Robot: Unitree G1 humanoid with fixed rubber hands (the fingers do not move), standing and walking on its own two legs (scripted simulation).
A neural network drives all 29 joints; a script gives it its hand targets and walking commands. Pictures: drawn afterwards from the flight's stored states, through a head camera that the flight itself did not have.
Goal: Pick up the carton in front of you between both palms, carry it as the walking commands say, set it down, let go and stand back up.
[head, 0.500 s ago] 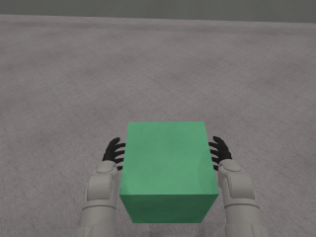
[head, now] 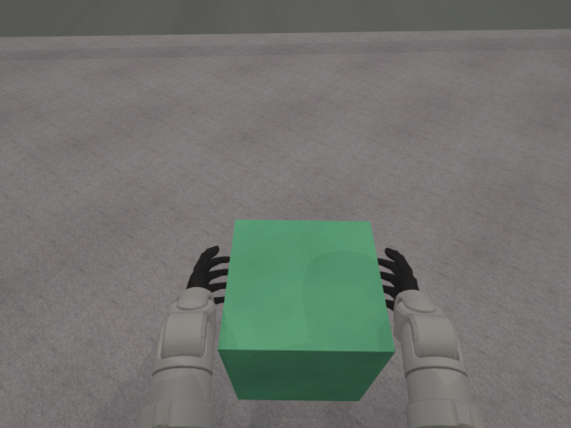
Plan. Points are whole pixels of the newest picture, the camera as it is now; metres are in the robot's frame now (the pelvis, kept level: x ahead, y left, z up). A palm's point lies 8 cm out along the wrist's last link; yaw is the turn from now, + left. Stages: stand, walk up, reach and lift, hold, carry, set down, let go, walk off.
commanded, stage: hold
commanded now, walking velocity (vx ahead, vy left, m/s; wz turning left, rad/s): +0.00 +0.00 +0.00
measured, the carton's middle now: (300, 315) +0.30 -0.01 -0.04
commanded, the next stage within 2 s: set down in 0.44 s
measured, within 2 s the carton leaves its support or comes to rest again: neither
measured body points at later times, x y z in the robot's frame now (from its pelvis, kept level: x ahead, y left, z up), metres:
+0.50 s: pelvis +0.00 +0.05 +0.00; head -0.03 +0.07 +0.45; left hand +0.31 +0.19 +0.03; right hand +0.30 -0.12 +0.04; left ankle +0.07 +0.14 -0.74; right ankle -0.02 -0.11 -0.74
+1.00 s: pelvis -0.03 +0.01 -0.04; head +0.15 +0.05 +0.37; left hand +0.34 +0.21 -0.12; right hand +0.36 -0.09 -0.11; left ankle +0.07 +0.14 -0.74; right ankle -0.02 -0.11 -0.74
